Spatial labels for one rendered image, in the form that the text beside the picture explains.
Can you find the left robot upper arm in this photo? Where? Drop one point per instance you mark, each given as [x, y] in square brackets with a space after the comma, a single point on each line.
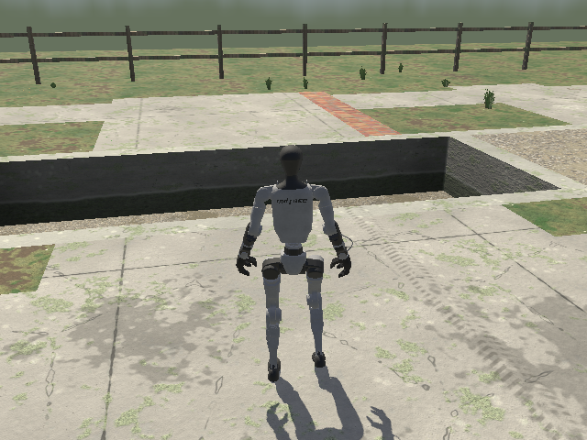
[263, 194]

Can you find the left robot forearm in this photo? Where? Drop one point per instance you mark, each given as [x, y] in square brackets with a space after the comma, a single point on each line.
[247, 244]

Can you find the robot left hand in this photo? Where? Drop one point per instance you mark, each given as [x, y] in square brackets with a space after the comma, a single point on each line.
[241, 262]

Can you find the right robot forearm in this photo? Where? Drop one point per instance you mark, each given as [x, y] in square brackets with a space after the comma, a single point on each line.
[338, 244]

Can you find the robot right hand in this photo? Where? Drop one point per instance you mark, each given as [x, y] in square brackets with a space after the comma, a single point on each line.
[346, 263]

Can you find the right robot shin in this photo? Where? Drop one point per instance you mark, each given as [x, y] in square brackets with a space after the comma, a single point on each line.
[316, 320]

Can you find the robot right foot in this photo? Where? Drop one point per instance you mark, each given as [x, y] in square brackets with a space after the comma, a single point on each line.
[319, 360]

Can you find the right robot upper arm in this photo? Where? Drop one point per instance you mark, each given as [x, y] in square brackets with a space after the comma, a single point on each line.
[326, 209]

